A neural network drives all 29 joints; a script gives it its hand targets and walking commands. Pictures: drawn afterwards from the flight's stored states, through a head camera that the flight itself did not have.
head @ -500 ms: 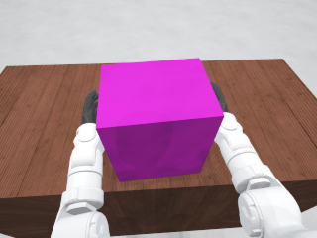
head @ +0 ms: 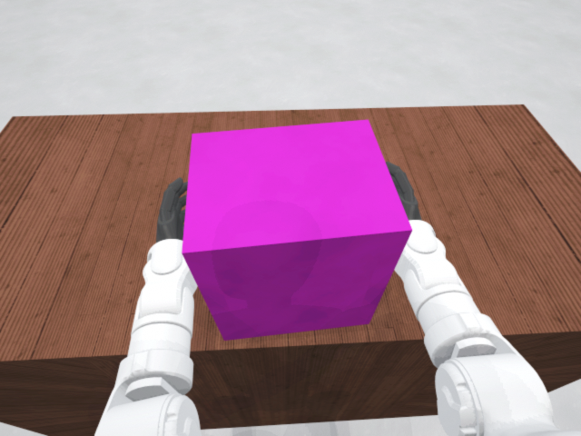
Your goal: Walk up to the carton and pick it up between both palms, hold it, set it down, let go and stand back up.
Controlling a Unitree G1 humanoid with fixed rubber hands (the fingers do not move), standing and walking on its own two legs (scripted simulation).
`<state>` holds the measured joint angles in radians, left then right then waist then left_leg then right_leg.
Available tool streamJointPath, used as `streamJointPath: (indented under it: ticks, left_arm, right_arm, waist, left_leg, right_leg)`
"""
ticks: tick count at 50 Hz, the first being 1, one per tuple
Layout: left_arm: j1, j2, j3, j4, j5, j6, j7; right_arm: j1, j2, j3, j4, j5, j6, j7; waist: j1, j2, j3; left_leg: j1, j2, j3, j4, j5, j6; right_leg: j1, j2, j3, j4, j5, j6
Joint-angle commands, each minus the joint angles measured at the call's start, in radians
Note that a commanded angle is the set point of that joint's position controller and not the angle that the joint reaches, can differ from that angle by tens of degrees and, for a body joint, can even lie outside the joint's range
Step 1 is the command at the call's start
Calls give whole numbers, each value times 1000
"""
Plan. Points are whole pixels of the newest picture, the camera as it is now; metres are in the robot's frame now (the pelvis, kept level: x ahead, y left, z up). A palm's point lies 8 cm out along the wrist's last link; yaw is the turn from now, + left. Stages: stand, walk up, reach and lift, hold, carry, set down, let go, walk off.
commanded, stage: set down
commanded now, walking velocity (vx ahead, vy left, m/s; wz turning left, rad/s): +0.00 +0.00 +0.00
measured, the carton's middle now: (290, 239) +0.40 +0.02 +0.05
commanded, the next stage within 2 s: none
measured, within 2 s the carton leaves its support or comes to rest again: neither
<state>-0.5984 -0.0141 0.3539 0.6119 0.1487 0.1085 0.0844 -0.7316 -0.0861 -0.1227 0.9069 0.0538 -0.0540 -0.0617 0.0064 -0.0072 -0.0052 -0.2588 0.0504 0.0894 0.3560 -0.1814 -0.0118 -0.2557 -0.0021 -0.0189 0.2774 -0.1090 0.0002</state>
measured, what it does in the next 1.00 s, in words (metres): stands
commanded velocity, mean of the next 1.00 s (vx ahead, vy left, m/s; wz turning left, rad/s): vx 0.00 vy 0.00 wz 0.00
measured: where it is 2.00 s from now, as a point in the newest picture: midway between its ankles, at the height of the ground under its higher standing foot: outside the picture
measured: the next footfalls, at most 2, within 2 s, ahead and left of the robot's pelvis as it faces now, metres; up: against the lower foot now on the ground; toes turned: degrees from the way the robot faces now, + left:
none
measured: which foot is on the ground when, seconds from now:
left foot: down 0.00-1.00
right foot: down 0.00-1.00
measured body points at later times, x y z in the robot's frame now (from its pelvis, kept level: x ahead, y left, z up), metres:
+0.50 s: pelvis +0.01 +0.00 +0.00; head +0.06 +0.01 +0.45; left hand +0.40 +0.18 +0.06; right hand +0.43 -0.15 +0.07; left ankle -0.01 +0.12 -0.75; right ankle +0.02 -0.13 -0.75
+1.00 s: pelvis +0.01 +0.00 +0.00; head +0.07 +0.01 +0.44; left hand +0.40 +0.19 +0.03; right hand +0.43 -0.15 +0.06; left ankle -0.01 +0.12 -0.75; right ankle +0.02 -0.13 -0.75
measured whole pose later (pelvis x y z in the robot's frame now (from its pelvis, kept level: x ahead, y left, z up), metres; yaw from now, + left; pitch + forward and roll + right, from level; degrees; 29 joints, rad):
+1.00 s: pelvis +0.01 +0.00 +0.00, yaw +0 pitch +10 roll -1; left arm -0.60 0.05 0.28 0.83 0.10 -0.07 0.12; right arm -0.72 -0.18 0.06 0.97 0.21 -0.15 -0.05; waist 0.02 -0.01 -0.05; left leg -0.36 0.05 0.09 0.38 -0.19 -0.01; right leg -0.36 0.00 -0.02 0.30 -0.12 0.00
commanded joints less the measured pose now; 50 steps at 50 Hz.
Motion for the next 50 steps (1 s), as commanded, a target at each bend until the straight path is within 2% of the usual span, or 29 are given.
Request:
streamJointPath:
  ticks: [1, 3, 6, 10, 11, 12, 13, 14, 15, 16, 19, 20, 21, 23, 27, 28, 32, 34, 35, 37, 38, 39, 41, 43, 44, 45, 46, 48, 50]
  left_arm:
    - [-500, -455, -292, -49, 66, -107, -124]
    - [-492, -443, -270, -3, 73, -123, -133]
    - [-529, -447, -231, 18, 102, -134, -136]
    - [-474, -370, -202, 34, 128, -153, -135]
    - [-490, -474, -196, 41, 145, -150, -148]
    - [-426, -246, -188, 8, 103, -155, -117]
    - [-493, -410, -179, 48, 139, -157, -143]
    - [-434, -285, -153, 47, 146, -160, -127]
    - [-442, -396, -118, 64, 179, -152, -148]
    - [-436, -412, -134, 85, 176, -150, -154]
    - [-424, -349, -144, 80, 160, -161, -148]
    - [-430, -304, -120, 68, 163, -174, -141]
    - [-443, -372, -143, 54, 170, -187, -144]
    - [-428, -436, -110, 81, 202, -193, -154]
    - [-349, -191, -74, 45, 177, -203, -98]
    - [-385, -319, -85, 47, 181, -201, -117]
    - [-314, 44, -19, 86, 113, -200, -50]
    - [-346, -96, -68, 51, 104, -210, -46]
    - [-376, -17, -57, 35, 79, -217, -27]
    - [-452, 85, -84, 43, 32, -222, 10]
    - [-389, 75, -99, 35, 22, -227, 19]
    - [-387, 82, -116, 9, -14, -222, 29]
    - [-431, 111, -121, 103, -58, -215, 33]
    - [-443, 169, -134, 75, -102, -235, 53]
    - [-419, 229, -117, 139, -120, -228, 51]
    - [-412, 242, -112, 168, -139, -231, 51]
    - [-416, 234, -108, 158, -150, -232, 44]
    - [-485, 293, -114, 64, -196, -244, 62]
    - [-524, 299, -163, 86, -241, -258, 65]
  right_arm:
    - [-530, 551, 266, -236, -88, -113, 192]
    - [-512, 539, 256, -247, -125, -123, 185]
    - [-520, 560, 181, -194, -166, -126, 197]
    - [-476, 492, 150, -188, -197, -135, 197]
    - [-482, 587, 121, -177, -237, -131, 210]
    - [-435, 355, 156, -189, -167, -140, 190]
    - [-473, 520, 125, -163, -218, -139, 200]
    - [-421, 401, 111, -134, -208, -136, 193]
    - [-431, 578, 80, -140, -257, -115, 194]
    - [-429, 587, 139, -137, -238, -118, 205]
    - [-396, 526, 109, -147, -258, -132, 198]
    - [-402, 482, 115, -171, -242, -136, 185]
    - [-405, 529, 78, -158, -287, -148, 191]
    - [-389, 611, 43, -140, -324, -142, 193]
    - [-337, 320, 19, -125, -245, -155, 161]
    - [-401, 487, 38, -156, -264, -158, 165]
    - [-329, 62, 17, -66, -146, -134, 109]
    - [-379, 229, 79, -105, -100, -149, 95]
    - [-371, 139, 51, -86, -105, -142, 88]
    - [-439, 6, 85, -77, -15, -147, 75]
    - [-413, 11, 86, -67, 10, -144, 69]
    - [-419, -6, 135, -133, 64, -149, 53]
    - [-438, -74, 157, -63, 103, -129, 32]
    - [-440, -142, 151, -61, 144, -124, 36]
    - [-464, -164, 194, -90, 177, -127, 20]
    - [-458, -204, 198, -67, 176, -127, 10]
    - [-452, -198, 234, -66, 202, -118, 11]
    - [-486, -259, 206, -115, 236, -121, 5]
    - [-513, -271, 211, -104, 262, -113, 8]
  waist:
    - [187, 31, -648]
    - [164, 9, -626]
    - [172, 51, -566]
    - [175, 24, -579]
    - [149, 19, -522]
    - [191, 31, -596]
    - [168, 24, -534]
    - [185, 56, -536]
    - [192, 10, -456]
    - [187, -13, -468]
    - [164, 31, -475]
    - [199, 30, -525]
    - [156, 23, -527]
    - [149, -1, -453]
    - [178, 63, -541]
    - [178, 32, -452]
    - [206, 33, -464]
    - [191, 31, -411]
    - [170, 42, -492]
    - [207, 75, -584]
    - [184, 87, -550]
    - [206, 80, -627]
    - [174, 41, -542]
    - [187, 81, -659]
    - [215, 13, -615]
    - [200, -3, -618]
    - [221, 12, -587]
    - [211, 46, -683]
    - [197, 76, -738]
  left_leg:
    - [123, -60, 39, 0, 468, -53]
    - [89, -65, 29, -12, 433, -46]
    - [93, -56, 42, -32, 341, -48]
    - [95, -56, 58, -21, 402, -41]
    - [84, -56, 42, -33, 386, -39]
    - [76, -55, 67, -14, 380, -44]
    - [57, -61, 60, -29, 368, -36]
    - [58, -54, 63, -22, 373, -42]
    - [33, -61, 63, -44, 325, -17]
    - [42, -62, 60, -46, 338, -16]
    - [-1, -68, 73, -45, 310, -23]
    - [3, -69, 77, -34, 336, -17]
    - [1, -67, 64, -32, 335, -22]
    - [33, -71, 68, -41, 356, -23]
    - [43, -62, 75, -7, 428, -36]
    - [1, -69, 65, -18, 373, -19]
    - [34, -56, 67, 7, 414, -27]
    - [27, -60, 42, 4, 415, -22]
    - [36, -63, 42, 13, 403, -30]
    - [48, -55, 49, 39, 420, -42]
    - [58, -58, 35, 57, 450, -53]
    - [39, -59, 46, 83, 531, -60]
    - [18, -60, 35, 71, 449, -57]
    - [31, -51, 27, 91, 492, -64]
    - [-6, -50, 43, 90, 470, -53]
    - [-18, -52, 43, 77, 467, -62]
    - [-25, -47, 45, 71, 456, -60]
    - [17, -52, 38, 85, 459, -66]
    - [-12, -50, 42, 111, 506, -75]
  right_leg:
    - [334, 51, -43, 35, 321, 12]
    - [358, 48, -52, 47, 326, 17]
    - [302, 49, -52, 18, 175, 5]
    - [322, 46, -52, 37, 253, 10]
    - [301, 48, -60, 27, 219, 10]
    - [338, 47, -53, 55, 267, 8]
    - [319, 40, -50, 39, 232, 9]
    - [340, 35, -54, 44, 229, 7]
    - [343, 26, -39, 26, 174, 16]
    - [355, 34, -40, 35, 214, 14]
    - [379, 21, -39, 54, 234, 19]
    - [387, 17, -28, 60, 264, 26]
    - [367, 23, -54, 62, 247, 30]
    - [343, 30, -54, 38, 238, 28]
    - [354, 30, -39, 66, 290, 16]
    - [336, 27, -41, 53, 243, 25]
    - [315, 36, -25, 43, 225, 8]
    - [296, 43, -26, 27, 196, 14]
    - [290, 43, -30, 36, 216, 17]
    - [235, 59, -17, 41, 194, 1]
    - [217, 62, -18, 45, 225, -4]
    - [249, 70, -5, 79, 322, -4]
    - [220, 74, 1, 61, 270, 1]
    - [173, 76, -5, 78, 252, -10]
    - [203, 75, 17, 77, 268, -11]
    - [234, 72, 23, 70, 309, -8]
    - [246, 71, 26, 82, 304, -4]
    - [194, 88, 11, 87, 231, -14]
    - [158, 88, 18, 108, 271, -26]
